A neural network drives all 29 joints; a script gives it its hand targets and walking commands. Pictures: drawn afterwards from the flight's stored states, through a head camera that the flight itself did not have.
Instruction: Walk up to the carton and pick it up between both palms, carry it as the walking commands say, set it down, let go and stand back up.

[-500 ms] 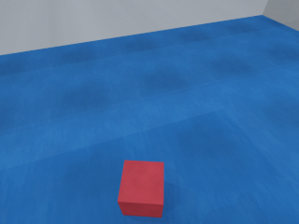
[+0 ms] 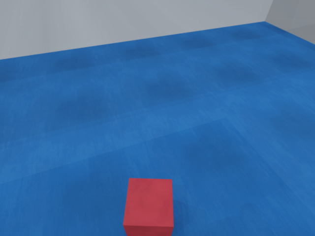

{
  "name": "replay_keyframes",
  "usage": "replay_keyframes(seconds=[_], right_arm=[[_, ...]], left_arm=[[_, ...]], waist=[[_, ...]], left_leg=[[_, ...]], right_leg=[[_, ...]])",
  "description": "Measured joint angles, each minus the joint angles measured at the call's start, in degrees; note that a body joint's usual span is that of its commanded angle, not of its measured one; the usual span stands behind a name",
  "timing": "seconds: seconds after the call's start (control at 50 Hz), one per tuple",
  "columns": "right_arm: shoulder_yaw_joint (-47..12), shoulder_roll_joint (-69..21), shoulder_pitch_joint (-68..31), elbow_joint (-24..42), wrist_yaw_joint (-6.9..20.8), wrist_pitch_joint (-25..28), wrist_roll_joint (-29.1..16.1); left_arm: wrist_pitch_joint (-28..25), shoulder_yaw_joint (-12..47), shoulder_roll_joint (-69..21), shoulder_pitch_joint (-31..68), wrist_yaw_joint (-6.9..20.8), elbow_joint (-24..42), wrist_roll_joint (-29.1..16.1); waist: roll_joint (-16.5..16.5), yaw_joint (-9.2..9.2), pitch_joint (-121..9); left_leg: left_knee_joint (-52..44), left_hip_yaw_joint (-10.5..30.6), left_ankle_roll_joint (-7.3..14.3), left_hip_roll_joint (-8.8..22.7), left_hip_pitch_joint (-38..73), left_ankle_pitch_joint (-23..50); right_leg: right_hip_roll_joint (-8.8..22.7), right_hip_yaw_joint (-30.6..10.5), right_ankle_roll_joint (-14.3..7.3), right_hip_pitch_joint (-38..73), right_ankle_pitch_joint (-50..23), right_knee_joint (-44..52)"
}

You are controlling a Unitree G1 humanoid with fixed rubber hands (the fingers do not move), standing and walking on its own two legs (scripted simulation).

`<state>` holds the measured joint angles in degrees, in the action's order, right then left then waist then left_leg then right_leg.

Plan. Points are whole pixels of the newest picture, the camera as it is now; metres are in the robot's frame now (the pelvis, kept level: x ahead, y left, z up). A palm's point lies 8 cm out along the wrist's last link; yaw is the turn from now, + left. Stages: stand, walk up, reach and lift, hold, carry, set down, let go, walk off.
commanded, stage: walk up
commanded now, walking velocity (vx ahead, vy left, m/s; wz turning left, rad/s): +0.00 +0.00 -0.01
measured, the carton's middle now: (149, 209) +0.43 +0.03 -0.64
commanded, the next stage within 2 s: stand in 0.82 s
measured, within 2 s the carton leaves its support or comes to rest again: neither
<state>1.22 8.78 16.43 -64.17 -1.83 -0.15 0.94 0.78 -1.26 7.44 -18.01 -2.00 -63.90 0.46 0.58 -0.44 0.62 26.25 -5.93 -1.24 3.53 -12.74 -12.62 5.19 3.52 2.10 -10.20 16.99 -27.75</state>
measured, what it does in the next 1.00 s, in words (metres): stands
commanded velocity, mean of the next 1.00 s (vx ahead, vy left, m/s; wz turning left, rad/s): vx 0.00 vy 0.00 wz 0.00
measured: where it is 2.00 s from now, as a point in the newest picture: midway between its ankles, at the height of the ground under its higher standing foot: outside the picture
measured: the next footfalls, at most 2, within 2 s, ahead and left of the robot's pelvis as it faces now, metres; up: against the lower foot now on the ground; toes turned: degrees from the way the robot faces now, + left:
none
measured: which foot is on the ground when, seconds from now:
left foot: down 0.00-1.00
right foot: down 0.00-1.00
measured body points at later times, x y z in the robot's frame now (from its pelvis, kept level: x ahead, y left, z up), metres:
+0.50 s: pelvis +0.02 -0.01 +0.01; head +0.03 -0.01 +0.46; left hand -0.01 +0.21 -0.15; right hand +0.00 -0.22 -0.16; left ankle +0.01 +0.13 -0.74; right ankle -0.02 -0.15 -0.74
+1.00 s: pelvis +0.02 -0.02 +0.01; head +0.03 -0.02 +0.46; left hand -0.01 +0.21 -0.15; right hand -0.01 -0.24 -0.16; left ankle +0.01 +0.13 -0.74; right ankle -0.02 -0.15 -0.74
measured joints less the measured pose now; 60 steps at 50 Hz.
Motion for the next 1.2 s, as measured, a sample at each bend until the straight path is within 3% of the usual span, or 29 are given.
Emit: replay_keyframes(seconds=[0.22,0.72,1.08,1.1,1.14,1.2], right_arm=[[-0.6,-1.3,0.0,-1.4,0.1,1.0,-0.5],[-0.3,-1.0,1.0,-3.5,-0.2,0.7,-0.3],[-0.4,0.1,0.7,-3.7,0.0,1.2,0.2],[-0.9,0.3,1.0,-2.8,0.0,0.7,-0.7],[-3.0,1.3,0.7,5.5,-0.4,-3.9,-4.1],[-4.5,3.4,-7.9,16.0,-0.8,-12.4,-5.9]], left_arm=[[-1.6,0.6,-0.7,-0.9,0.1,-1.0,-0.4],[-1.8,0.4,-0.8,-1.7,-0.4,-1.9,-0.3],[-2.4,0.2,1.4,-1.2,-0.1,-1.3,-0.4],[-1.9,0.7,1.7,-1.4,-0.1,-0.4,-1.2],[2.8,2.3,2.7,-0.8,-0.1,6.7,-3.3],[12.3,4.2,4.7,7.6,-0.7,16.2,-5.4]], waist=[[-0.1,0.37,-0.3],[-1.2,0.09,0.0],[-0.7,0.23,-0.3],[-0.6,0.25,-1.2],[-0.7,0.66,-3.4],[-0.5,0.52,-2.7]], left_leg=[[-4.6,-0.1,-0.1,-0.1,2.6,1.1],[-4.6,0.4,-1.9,1.5,3.5,0.5],[-4.1,0.0,-2.0,1.9,2.8,0.4],[-3.1,0.5,-1.5,1.7,1.4,-0.3],[2.9,3.4,0.6,0.5,-5.9,-2.8],[9.6,4.4,-0.5,0.1,-13.7,-4.4]], right_leg=[[-0.6,-0.3,1.1,3.6,-2.9,7.1],[-2.0,0.3,-0.4,4.2,-1.4,6.1],[-2.3,0.0,-0.6,3.3,-1.4,5.7],[-2.4,-0.4,-0.6,1.9,-1.0,4.9],[-2.9,-1.8,-0.7,-5.5,0.9,-1.0],[-2.8,-2.5,-0.6,-13.6,2.8,-7.9]])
